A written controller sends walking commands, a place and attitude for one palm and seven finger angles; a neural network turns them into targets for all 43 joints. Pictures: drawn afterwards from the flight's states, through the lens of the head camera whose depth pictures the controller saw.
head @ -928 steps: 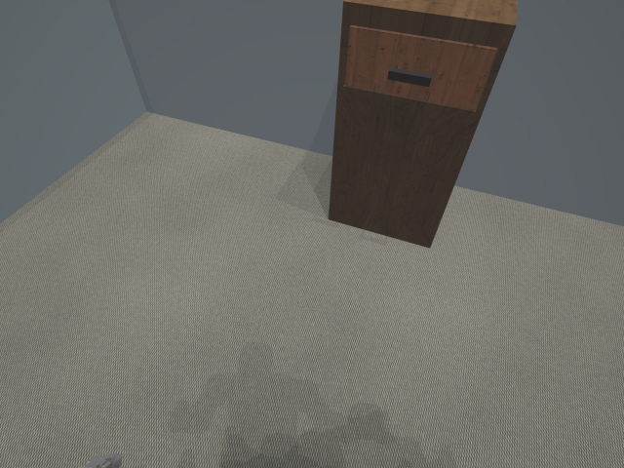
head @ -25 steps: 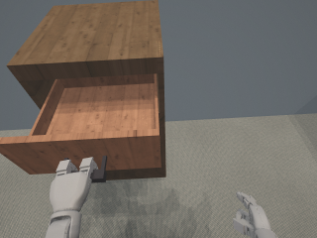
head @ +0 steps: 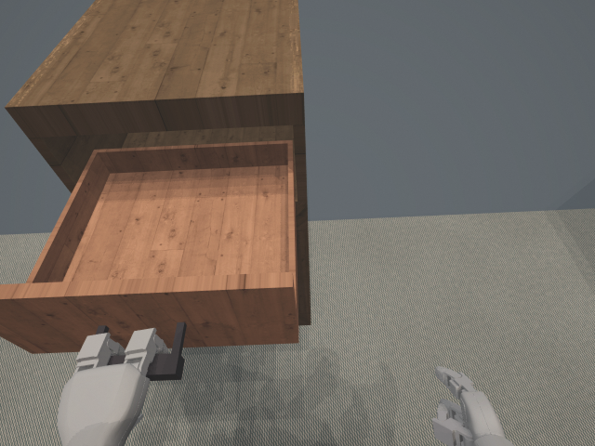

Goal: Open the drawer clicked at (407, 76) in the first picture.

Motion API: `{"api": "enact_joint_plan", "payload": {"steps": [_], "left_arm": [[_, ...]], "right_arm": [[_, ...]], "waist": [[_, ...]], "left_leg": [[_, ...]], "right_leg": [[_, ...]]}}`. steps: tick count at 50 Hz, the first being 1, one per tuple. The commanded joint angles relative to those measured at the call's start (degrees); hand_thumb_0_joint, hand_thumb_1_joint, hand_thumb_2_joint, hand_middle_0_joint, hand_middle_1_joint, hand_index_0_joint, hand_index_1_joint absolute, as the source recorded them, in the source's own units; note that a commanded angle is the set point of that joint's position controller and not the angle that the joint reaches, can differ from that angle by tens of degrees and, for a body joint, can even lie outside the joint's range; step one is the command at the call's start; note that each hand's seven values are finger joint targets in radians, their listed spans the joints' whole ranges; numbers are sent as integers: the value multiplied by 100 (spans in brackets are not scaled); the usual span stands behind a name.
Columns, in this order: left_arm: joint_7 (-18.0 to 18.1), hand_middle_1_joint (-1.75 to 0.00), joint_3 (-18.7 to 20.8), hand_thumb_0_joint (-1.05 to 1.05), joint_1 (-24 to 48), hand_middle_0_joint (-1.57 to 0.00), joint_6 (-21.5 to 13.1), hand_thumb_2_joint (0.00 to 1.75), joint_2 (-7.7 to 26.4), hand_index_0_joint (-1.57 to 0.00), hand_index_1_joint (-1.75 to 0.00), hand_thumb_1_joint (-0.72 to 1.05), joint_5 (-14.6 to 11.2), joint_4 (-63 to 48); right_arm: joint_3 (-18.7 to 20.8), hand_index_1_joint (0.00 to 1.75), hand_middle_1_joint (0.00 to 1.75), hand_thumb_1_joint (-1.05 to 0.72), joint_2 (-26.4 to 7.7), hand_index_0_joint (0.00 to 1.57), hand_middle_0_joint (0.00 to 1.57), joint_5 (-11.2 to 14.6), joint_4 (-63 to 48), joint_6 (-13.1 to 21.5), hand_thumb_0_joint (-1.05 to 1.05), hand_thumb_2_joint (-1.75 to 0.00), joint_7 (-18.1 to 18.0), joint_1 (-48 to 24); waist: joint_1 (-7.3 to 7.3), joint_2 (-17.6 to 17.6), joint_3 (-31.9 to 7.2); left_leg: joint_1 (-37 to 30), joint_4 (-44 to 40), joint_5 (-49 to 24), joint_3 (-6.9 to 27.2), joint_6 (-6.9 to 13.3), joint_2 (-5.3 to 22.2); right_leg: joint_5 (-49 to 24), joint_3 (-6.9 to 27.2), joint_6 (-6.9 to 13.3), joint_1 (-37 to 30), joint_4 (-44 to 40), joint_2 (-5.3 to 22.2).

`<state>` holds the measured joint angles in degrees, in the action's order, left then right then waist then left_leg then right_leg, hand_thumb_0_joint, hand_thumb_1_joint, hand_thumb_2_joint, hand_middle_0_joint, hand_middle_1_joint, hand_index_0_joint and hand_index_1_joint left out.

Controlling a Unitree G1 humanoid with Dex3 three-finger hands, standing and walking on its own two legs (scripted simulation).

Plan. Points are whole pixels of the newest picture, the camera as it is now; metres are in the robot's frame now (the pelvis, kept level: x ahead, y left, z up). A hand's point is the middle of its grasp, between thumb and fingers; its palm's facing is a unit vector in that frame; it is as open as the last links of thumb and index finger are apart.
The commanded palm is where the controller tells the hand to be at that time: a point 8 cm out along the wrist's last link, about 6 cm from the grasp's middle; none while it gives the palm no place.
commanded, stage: open the thumb to release the handle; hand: left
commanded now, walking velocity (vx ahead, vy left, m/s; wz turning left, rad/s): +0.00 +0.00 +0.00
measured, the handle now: (136, 350) +0.23 +0.24 +0.01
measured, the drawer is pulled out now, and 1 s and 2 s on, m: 0.30 0.30 0.30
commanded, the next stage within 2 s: lift the hand off the handle in 0.58 s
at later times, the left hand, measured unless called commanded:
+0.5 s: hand (129, 400) +0.17 +0.23 +0.00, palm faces -0.01 -0.08 -1.00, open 10.6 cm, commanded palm +0.15 +0.24 +0.05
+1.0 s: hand (133, 393) +0.18 +0.24 -0.01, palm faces +0.00 -0.08 -1.00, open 13.9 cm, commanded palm +0.16 +0.23 +0.05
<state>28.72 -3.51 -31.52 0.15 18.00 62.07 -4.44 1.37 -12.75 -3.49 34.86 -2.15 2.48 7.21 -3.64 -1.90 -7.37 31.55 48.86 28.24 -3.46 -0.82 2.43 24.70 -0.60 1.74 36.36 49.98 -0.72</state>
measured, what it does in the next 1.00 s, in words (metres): stands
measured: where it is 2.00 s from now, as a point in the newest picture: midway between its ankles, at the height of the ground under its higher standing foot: outside the picture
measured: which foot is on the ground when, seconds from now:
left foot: down 0.00-1.00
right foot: down 0.00-1.00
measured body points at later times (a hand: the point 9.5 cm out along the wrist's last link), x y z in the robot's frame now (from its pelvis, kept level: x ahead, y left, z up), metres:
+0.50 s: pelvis -0.03 -0.01 +0.01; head -0.01 -0.03 +0.46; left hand +0.16 +0.24 +0.05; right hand +0.18 -0.22 -0.09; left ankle -0.04 +0.13 -0.70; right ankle +0.00 -0.10 -0.70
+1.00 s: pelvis -0.03 +0.00 +0.01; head +0.00 -0.03 +0.46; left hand +0.17 +0.24 +0.05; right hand +0.17 -0.22 -0.10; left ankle -0.04 +0.13 -0.70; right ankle +0.00 -0.10 -0.70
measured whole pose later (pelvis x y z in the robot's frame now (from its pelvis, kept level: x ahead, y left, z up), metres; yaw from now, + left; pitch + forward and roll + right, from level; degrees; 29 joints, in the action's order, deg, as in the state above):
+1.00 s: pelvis -0.03 +0.00 +0.01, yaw +2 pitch +7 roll +1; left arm 26.9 -6.8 -13.6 3.3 16.8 62.5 10.8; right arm 1.3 -12.5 -1.8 38.9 -1.4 -2.8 6.5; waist -4.3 -2.3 -5.0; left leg 29.0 44.7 23.0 -1.8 -0.7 1.1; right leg 20.3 -2.1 1.8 32.8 45.6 0.5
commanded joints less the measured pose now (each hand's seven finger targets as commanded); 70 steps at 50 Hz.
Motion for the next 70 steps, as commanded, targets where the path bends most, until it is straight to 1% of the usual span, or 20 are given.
{"api": "enact_joint_plan", "payload": {"steps": [1,3,4,6,9,14,24,33,35,38,40,42,46,50,52,54,59,63,68,70], "left_arm": [[428,-135,689,0,-692,-40,145,90,788,-40,-135,90,-67,-1041],[445,-135,751,0,-633,-40,211,90,837,-40,-135,90,-85,-989],[461,-135,640,0,798,-40,275,90,867,-40,-135,90,-11,-895],[519,-134,848,0,634,-39,321,84,930,-39,-134,76,22,-561],[431,-131,591,0,810,-38,422,75,767,-38,-131,55,-129,-576],[197,-127,596,0,1177,-35,538,60,885,-35,-127,20,-68,-154],[-82,-120,482,0,1817,-30,291,30,867,-30,-120,-50,-25,218],[11,-120,426,0,2018,-30,212,30,805,-30,-120,-50,33,278],[4,-120,153,0,1916,-30,216,30,534,-30,-120,-50,36,271],[51,-120,310,0,2177,-30,246,30,753,-30,-120,-50,98,193],[56,-120,151,0,2242,-30,287,30,602,-30,-120,-50,123,293],[58,-120,231,0,2289,-30,307,30,680,-30,-120,-50,96,299],[40,-120,304,0,2573,-30,322,30,791,-30,-120,-50,67,474],[43,-120,189,0,2560,-30,281,30,684,-30,-120,-50,37,187],[63,-120,347,0,2336,-30,317,30,839,-30,-120,-50,-4,-71],[44,-120,276,0,2464,-30,322,30,788,-30,-120,-50,-58,-275],[-121,-120,327,0,2399,-30,491,30,865,-30,-120,-50,-142,-360],[-343,-120,440,0,2586,-30,524,30,1091,-30,-120,-50,-211,-598],[-575,-120,325,0,2251,-30,427,30,950,-30,-120,-50,-304,-1014],[-646,-120,287,0,2317,-30,401,30,941,-30,-120,-50,-328,-1150]], "right_arm": [[201,30,30,-90,-549,20,20,39,-931,294,0,-90,-68,-697],[192,30,30,-90,-570,20,20,38,-923,285,0,-90,-105,-731],[204,30,30,-90,-642,20,20,42,-761,236,0,-90,-188,-747],[255,30,30,-90,-592,20,20,43,-759,310,0,-90,-291,-689],[247,30,30,-90,-615,20,20,105,-740,336,0,-90,-360,-747],[173,30,30,-90,-597,20,20,156,-667,313,0,-90,-490,-858],[145,30,30,-90,-546,20,20,163,-602,367,0,-90,-573,-810],[170,30,30,-90,-557,20,20,142,-582,399,0,-90,-537,-771],[187,30,30,-90,-547,20,20,136,-585,413,0,-90,-498,-752],[184,30,30,-90,-572,20,20,124,-571,394,0,-90,-516,-757],[172,30,30,-90,-563,20,20,125,-557,387,0,-90,-511,-774],[192,30,30,-90,-575,20,20,138,-544,369,0,-90,-525,-772],[192,30,30,-90,-580,20,20,158,-483,380,0,-90,-570,-745],[197,30,30,-90,-570,20,20,154,-543,380,0,-90,-553,-746],[195,30,30,-90,-573,20,20,160,-601,364,0,-90,-540,-792],[180,30,30,-90,-547,20,20,175,-625,371,0,-90,-541,-836],[147,30,30,-90,-548,20,20,210,-602,355,0,-90,-561,-924],[100,30,30,-90,-551,20,20,217,-584,348,0,-90,-612,-982],[82,30,30,-90,-502,20,20,215,-621,354,0,-90,-572,-1021],[77,30,30,-90,-509,20,20,203,-625,358,0,-90,-547,-1045]], "waist": [[-151,161,-1056],[-163,188,-1059],[159,254,-870],[-26,207,-1028],[4,225,-1026],[-56,357,-655],[-79,218,-505],[-66,293,-647],[-31,359,-658],[-35,269,-745],[2,241,-657],[-11,150,-727],[7,396,-743],[-57,79,-983],[-115,-20,-1059],[-45,38,-866],[-80,259,-741],[-127,164,-745],[-177,-29,-665],[-150,150,-540]], "left_leg": [[-373,-363,-2606,236,133,-402],[-334,-410,-2446,222,137,-413],[-259,-388,-2081,257,157,-418],[-318,-466,-1858,211,166,-427],[-421,-602,-1796,193,172,-433],[-366,-841,-1423,158,189,-467],[-537,-1043,-1238,145,183,-500],[-580,-1024,-1343,169,175,-484],[-601,-990,-1427,181,172,-469],[-609,-972,-1468,186,168,-467],[-597,-967,-1423,193,169,-466],[-632,-987,-1435,206,155,-460],[-561,-984,-1327,196,184,-466],[-731,-1023,-1567,183,165,-460],[-822,-1078,-1714,206,143,-455],[-857,-1118,-1639,214,160,-438],[-973,-1307,-1609,193,187,-433],[-1162,-1466,-1730,183,201,-447],[-1466,-1630,-2036,190,180,-438],[-1511,-1694,-2058,211,191,-422]], "right_leg": [[-2984,270,100,-1046,-513,-83],[-2878,305,98,-1088,-551,-79],[-2600,252,68,-825,-617,-54],[-2194,190,73,-939,-704,-66],[-2133,153,59,-1070,-840,-40],[-1496,191,40,-1116,-1146,-29],[-1045,235,34,-1153,-1423,-10],[-1180,168,35,-1133,-1361,-13],[-1312,113,38,-1065,-1307,-19],[-1351,111,48,-1059,-1248,-22],[-1285,78,50,-967,-1247,-27],[-1258,78,69,-995,-1255,-39],[-1195,111,35,-1031,-1299,-15],[-1416,80,66,-1155,-1232,-25],[-1491,67,94,-1283,-1246,-45],[-1396,54,72,-1224,-1313,-38],[-1371,82,38,-1474,-1530,-17],[-1503,146,26,-1744,-1667,14],[-1723,114,39,-1913,-1795,-6],[-1725,81,19,-1909,-1865,-12]]}}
